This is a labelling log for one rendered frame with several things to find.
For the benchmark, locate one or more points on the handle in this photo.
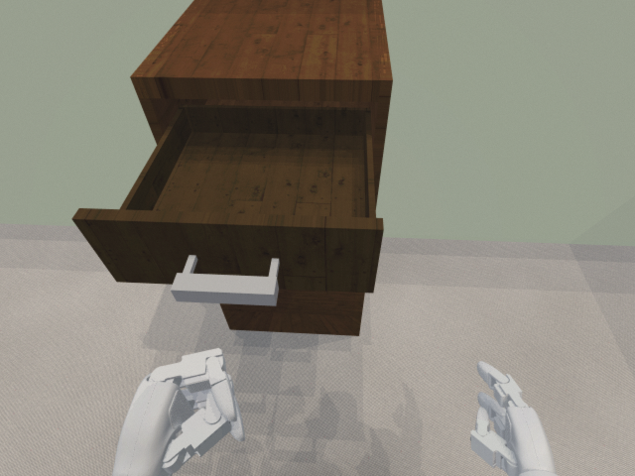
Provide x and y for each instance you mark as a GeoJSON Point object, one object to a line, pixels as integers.
{"type": "Point", "coordinates": [253, 290]}

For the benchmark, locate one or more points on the robot left hand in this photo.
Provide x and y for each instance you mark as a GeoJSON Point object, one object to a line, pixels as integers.
{"type": "Point", "coordinates": [148, 445]}

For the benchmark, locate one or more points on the robot right hand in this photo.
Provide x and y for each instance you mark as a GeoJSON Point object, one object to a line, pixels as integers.
{"type": "Point", "coordinates": [518, 428]}

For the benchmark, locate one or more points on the drawer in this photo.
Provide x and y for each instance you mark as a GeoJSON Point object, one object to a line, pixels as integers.
{"type": "Point", "coordinates": [239, 185]}

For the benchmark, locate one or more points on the cabinet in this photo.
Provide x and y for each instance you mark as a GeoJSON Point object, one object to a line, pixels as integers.
{"type": "Point", "coordinates": [303, 53]}

